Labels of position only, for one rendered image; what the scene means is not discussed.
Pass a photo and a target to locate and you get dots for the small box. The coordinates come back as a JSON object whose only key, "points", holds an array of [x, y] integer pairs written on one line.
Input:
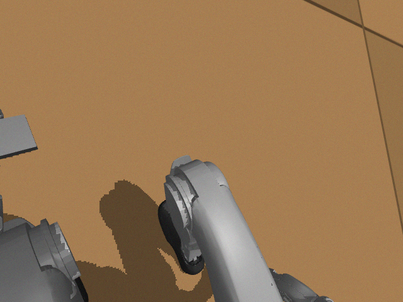
{"points": [[15, 136]]}

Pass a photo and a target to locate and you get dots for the left robot foot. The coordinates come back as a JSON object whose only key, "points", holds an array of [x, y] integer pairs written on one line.
{"points": [[82, 289]]}

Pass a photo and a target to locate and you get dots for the right robot foot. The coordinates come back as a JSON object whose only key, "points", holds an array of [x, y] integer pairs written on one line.
{"points": [[171, 235]]}

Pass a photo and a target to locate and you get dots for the right robot hand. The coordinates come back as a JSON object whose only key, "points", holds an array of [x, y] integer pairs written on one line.
{"points": [[291, 289]]}

